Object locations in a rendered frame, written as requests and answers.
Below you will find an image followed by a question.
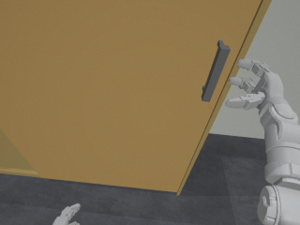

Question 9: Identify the right robot upper arm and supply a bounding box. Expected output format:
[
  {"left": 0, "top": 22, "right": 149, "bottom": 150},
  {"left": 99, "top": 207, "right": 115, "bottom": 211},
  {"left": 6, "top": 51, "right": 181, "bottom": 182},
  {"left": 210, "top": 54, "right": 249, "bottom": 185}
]
[{"left": 257, "top": 185, "right": 300, "bottom": 225}]

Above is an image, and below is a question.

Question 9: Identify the robot left hand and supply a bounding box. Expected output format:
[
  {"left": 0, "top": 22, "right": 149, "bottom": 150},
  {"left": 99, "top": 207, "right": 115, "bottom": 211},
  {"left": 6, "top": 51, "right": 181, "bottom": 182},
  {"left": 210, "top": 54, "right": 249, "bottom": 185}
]
[{"left": 52, "top": 203, "right": 81, "bottom": 225}]

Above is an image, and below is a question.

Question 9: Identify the robot right hand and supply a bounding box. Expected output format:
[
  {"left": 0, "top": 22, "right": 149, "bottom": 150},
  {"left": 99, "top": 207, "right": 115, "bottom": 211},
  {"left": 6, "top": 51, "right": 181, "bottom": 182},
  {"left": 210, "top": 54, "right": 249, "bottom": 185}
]
[{"left": 225, "top": 59, "right": 284, "bottom": 111}]

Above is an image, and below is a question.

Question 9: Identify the right robot forearm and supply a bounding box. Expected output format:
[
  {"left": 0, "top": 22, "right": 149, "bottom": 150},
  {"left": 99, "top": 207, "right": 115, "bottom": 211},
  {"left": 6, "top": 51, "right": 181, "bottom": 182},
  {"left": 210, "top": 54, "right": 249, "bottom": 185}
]
[{"left": 258, "top": 97, "right": 300, "bottom": 191}]

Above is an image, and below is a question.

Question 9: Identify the wardrobe door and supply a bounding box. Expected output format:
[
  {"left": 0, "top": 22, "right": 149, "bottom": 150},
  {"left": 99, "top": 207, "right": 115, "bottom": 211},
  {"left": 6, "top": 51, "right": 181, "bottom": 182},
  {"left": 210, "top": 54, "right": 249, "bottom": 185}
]
[
  {"left": 0, "top": 0, "right": 262, "bottom": 192},
  {"left": 0, "top": 128, "right": 34, "bottom": 171}
]

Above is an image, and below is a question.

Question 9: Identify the handle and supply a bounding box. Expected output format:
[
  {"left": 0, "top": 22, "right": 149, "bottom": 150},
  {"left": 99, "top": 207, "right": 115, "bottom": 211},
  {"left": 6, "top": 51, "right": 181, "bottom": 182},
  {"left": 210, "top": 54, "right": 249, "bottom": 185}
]
[{"left": 202, "top": 40, "right": 231, "bottom": 102}]

